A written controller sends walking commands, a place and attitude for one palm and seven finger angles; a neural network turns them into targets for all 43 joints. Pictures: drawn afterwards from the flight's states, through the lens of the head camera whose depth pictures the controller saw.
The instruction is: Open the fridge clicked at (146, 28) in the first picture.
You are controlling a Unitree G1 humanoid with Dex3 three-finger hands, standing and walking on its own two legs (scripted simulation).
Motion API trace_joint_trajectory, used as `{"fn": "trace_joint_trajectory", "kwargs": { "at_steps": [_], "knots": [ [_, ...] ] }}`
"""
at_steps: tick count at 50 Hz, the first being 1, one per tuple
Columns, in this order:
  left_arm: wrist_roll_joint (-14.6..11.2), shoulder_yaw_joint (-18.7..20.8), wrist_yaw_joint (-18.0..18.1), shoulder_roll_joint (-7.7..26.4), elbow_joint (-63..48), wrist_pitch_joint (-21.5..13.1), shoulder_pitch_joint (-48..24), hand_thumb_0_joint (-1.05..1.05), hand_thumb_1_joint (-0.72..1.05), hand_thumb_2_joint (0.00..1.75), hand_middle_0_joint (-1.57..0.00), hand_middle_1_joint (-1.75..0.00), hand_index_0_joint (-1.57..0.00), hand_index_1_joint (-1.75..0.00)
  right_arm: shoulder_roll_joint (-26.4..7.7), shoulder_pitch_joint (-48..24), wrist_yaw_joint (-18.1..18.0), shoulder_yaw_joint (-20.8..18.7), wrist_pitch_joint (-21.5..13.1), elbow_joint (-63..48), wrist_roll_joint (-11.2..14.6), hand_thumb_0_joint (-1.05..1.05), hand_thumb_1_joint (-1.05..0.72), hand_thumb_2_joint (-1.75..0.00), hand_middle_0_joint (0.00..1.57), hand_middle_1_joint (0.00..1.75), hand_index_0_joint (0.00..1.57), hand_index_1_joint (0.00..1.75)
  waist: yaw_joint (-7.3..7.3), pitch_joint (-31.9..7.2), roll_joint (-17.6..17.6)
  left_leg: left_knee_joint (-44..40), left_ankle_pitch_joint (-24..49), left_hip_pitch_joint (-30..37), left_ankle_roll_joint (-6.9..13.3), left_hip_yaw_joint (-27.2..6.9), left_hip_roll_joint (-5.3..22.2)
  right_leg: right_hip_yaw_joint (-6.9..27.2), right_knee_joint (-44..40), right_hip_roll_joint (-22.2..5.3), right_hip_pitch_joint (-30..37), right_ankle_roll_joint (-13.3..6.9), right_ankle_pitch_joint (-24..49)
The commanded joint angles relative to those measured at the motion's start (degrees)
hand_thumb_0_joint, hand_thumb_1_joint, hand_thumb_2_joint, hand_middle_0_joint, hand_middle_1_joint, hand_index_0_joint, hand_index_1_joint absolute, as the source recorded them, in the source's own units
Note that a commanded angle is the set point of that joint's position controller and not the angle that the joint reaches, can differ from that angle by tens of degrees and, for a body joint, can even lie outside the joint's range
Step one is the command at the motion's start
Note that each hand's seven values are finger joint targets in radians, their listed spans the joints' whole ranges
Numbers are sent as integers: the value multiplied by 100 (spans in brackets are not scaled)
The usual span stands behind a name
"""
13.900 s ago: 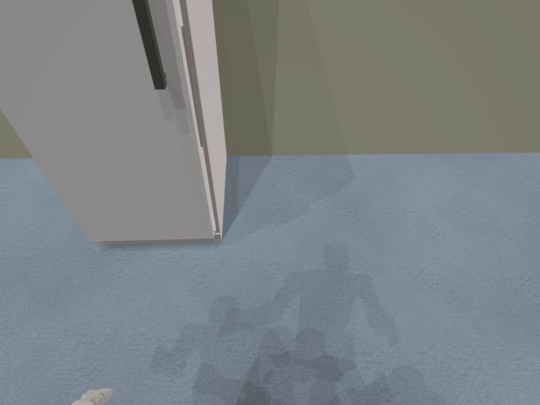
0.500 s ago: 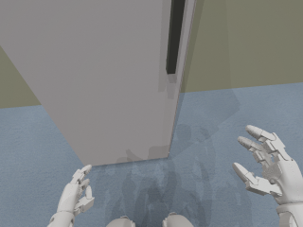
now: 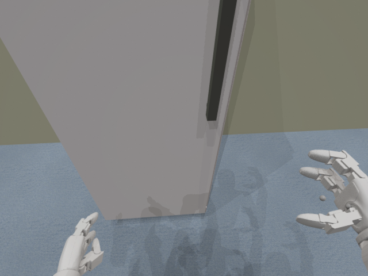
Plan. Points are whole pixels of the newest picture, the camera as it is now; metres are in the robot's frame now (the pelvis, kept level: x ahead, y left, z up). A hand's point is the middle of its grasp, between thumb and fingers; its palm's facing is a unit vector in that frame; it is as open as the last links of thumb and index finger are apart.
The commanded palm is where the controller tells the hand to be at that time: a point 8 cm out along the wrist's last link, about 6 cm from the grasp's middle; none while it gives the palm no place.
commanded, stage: raise the hand to about handle height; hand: right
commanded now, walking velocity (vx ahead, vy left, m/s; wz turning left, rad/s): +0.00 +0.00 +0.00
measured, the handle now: (219, 42) +0.53 -0.06 +0.27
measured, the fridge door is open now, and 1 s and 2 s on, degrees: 0 0 0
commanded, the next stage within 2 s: move the hooked fingers beside the handle in 1.00 s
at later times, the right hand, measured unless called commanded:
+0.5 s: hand (362, 148) +0.27 -0.27 +0.22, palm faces +0.03 +1.00 -0.09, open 13.9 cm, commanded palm +0.23 -0.31 +0.23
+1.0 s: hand out of the picture +0.27 -0.28 +0.22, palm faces +0.03 +1.00 -0.08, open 13.9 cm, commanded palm +0.23 -0.33 +0.23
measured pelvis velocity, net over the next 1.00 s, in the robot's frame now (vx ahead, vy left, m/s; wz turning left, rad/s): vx -0.01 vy -0.01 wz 0.00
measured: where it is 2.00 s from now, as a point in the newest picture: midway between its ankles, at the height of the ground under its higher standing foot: outside the picture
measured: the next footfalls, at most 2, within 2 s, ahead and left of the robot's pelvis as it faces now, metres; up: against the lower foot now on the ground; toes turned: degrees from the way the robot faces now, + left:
none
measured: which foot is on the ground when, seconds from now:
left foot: down 0.00-1.00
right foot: down 0.00-1.00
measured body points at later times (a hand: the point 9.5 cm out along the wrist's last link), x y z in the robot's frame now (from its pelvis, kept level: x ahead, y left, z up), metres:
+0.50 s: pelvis +0.00 +0.01 +0.01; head -0.03 +0.03 +0.46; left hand +0.21 +0.23 -0.05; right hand +0.26 -0.32 +0.23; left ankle +0.01 +0.10 -0.72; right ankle +0.01 -0.08 -0.72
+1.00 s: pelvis -0.01 -0.01 +0.02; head -0.04 +0.00 +0.47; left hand +0.20 +0.21 -0.04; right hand +0.26 -0.34 +0.22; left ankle +0.01 +0.10 -0.72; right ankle +0.01 -0.08 -0.72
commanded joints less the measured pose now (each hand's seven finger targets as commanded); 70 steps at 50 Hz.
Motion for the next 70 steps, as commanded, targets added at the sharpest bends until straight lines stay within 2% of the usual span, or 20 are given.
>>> {"fn": "trace_joint_trajectory", "kwargs": {
  "at_steps": [1, 4, 7, 10, 13, 15, 19, 25, 27, 29, 32, 35, 41, 43, 48, 53, 55, 58, 64, 70],
  "knots": [
    [-19, 209, 51, 668, -837, -352, -721, 0, 90, 90, -20, -30, -20, -30, -1432, -1588, 16, -1085, -254, -1194, 321, 0, 41, -34, 29, 114, 29, 114, -109, -992, -372, -704, 1561, 624, -20, -182, 122, 382, -886, -270, 703, 347, 1835],
    [-63, 178, 45, 665, -825, -307, -755, 0, 90, 90, -20, -30, -20, -30, -1335, -1856, 186, -838, -38, -1065, 288, 0, 48, -31, 30, 118, 30, 118, -71, -935, -574, -814, 1655, 671, -15, -163, 108, 394, -1007, -277, 912, 375, 1925],
    [-103, 160, 40, 691, -827, -200, -816, 0, 90, 90, -20, -30, -20, -30, -1388, -2010, 340, -766, 366, -665, 233, 0, 50, -30, 30, 120, 30, 120, -53, -748, -313, -979, 1706, 743, -35, -260, 159, 362, -1073, -288, 851, 302, 1826],
    [-112, 142, 48, 734, -840, -76, -959, 0, 90, 90, -20, -30, -20, -30, -1749, -2437, 402, -998, 680, -553, 201, 0, 50, -30, 30, 120, 30, 120, -79, -744, -137, -1118, 1636, 871, -34, -390, 232, 367, -1096, -294, 833, 244, 1742],
    [-108, 105, 39, 685, -902, 18, -1067, 0, 90, 90, -20, -30, -20, -30, -2003, -2934, 421, -1240, 796, -680, 243, 0, 50, -30, 30, 120, 30, 120, -110, -1084, -8, -1140, 1921, 1082, -53, -375, 251, 389, -1145, -270, 995, 219, 1966],
    [-101, 95, 15, 676, -906, 50, -1171, 0, 90, 90, -20, -30, -20, -30, -2233, -3164, 390, -1439, 788, -779, 252, 0, 50, -30, 30, 120, 30, 120, -150, -1218, -140, -1193, 2014, 1234, -60, -493, 313, 371, -1106, -273, 1048, 215, 2007],
    [-128, 55, -4, 645, -894, 143, -1240, 0, 90, 90, -20, -30, -20, -30, -2176, -3456, 437, -1376, 900, -506, 279, 0, 50, -30, 30, 120, 30, 120, -130, -1089, -306, -1294, 1844, 1245, -49, -562, 359, 373, -1212, -265, 1006, 220, 1792],
    [-217, 78, -50, 771, -916, 423, -1494, 0, 90, 90, -20, -30, -20, -30, -2382, -3922, 502, -1256, 1657, 85, 105, 0, 50, -30, 30, 120, 30, 120, -110, -800, -144, -1550, 1196, 1180, -122, -982, 628, 426, -1141, -325, 662, 229, 1307],
    [-226, 75, -89, 735, -984, 498, -1515, 0, 90, 90, -20, -30, -20, -30, -2192, -3754, 509, -1153, 1805, 206, 97, 0, 50, -30, 30, 120, 30, 120, -109, -825, 10, -1547, 1097, 1129, -124, -927, 613, 440, -1172, -313, 661, 220, 1278],
    [-231, 96, -104, 756, -1040, 545, -1498, 0, 90, 90, -20, -30, -20, -30, -2184, -3576, 538, -1204, 1794, 124, 146, 0, 50, -30, 30, 120, 30, 120, -116, -970, 241, -1514, 1124, 1125, -140, -876, 565, 436, -1167, -298, 725, 203, 1310],
    [-210, 101, -116, 728, -1111, 570, -1546, 0, 90, 90, -20, -30, -20, -30, -2291, -3625, 496, -1333, 1614, -244, 182, 0, 50, -30, 30, 120, 30, 120, -137, -1084, 123, -1469, 1027, 1135, -87, -841, 522, 429, -1191, -308, 830, 206, 1347],
    [-160, 111, -85, 736, -1134, 516, -1545, 0, 90, 90, -20, -30, -20, -30, -2582, -3773, 356, -1570, 1376, -695, 189, 0, 50, -30, 30, 120, 30, 120, -196, -1109, -271, -1431, 970, 1098, 32, -718, 400, 420, -1257, -331, 1044, 209, 1479],
    [-150, 76, 0, 700, -1070, 462, -1444, 0, 90, 90, -20, -30, -20, -30, -2380, -4019, 170, -1381, 1431, -676, 53, 0, 50, -30, 30, 120, 30, 120, -148, -826, -767, -1442, 816, 903, 90, -370, 237, 439, -1571, -336, 1236, 250, 1317],
    [-179, 56, 16, 701, -1038, 467, -1398, 0, 90, 90, -20, -30, -20, -30, -2150, -4012, 208, -1133, 1539, -550, 25, 0, 50, -30, 30, 120, 30, 120, -85, -645, -707, -1430, 751, 785, 71, -232, 170, 502, -1701, -349, 1283, 301, 1153],
    [-184, 40, 22, 730, -1033, 485, -1345, 0, 90, 90, -20, -30, -20, -30, -2110, -3969, 369, -1023, 1727, -400, 39, 0, 50, -30, 30, 120, 30, 120, -68, -724, -404, -1415, 822, 791, 60, -131, 120, 609, -1782, -340, 1358, 344, 1163],
    [-159, 44, -13, 737, -1041, 501, -1306, 0, 90, 90, -20, -30, -20, -30, -2260, -3943, 473, -1200, 1670, -366, 108, 0, 50, -30, 30, 120, 30, 120, -85, -914, -174, -1420, 973, 837, 62, -87, 86, 628, -1769, -334, 1450, 362, 1402],
    [-139, 55, -40, 742, -1034, 499, -1339, 0, 90, 90, -20, -30, -20, -30, -2405, -3958, 462, -1317, 1596, -471, 113, 0, 50, -30, 30, 120, 30, 120, -125, -970, -342, -1452, 1064, 905, 103, -160, 112, 590, -1705, -337, 1507, 376, 1545],
    [-153, 30, -26, 700, -968, 483, -1316, 0, 90, 90, -20, -30, -20, -30, -1972, -4361, 446, -894, 1544, -295, 116, 0, 50, -30, 30, 120, 30, 120, 12, -802, -419, -1464, 989, 716, 78, -172, 124, 589, -1707, -326, 1469, 381, 1378],
    [-186, 35, 21, 691, -898, 468, -1340, 0, 90, 90, -20, -30, -20, -30, -1678, -5061, 265, -399, 1544, -132, -66, 0, 50, -30, 30, 120, 30, 120, 108, -811, -497, -1468, 762, 604, 59, -181, 156, 623, -1747, -306, 1448, 364, 970],
    [-138, 69, 11, 723, -793, 521, -1322, 0, 90, 90, -20, -30, -20, -30, -2058, -5315, 18, -721, 1452, 212, -197, 0, 50, -30, 30, 120, 30, 120, 17, -1199, -264, -1491, 889, 915, 99, -271, 215, 506, -1601, -298, 1373, 291, 1287]
  ]
}}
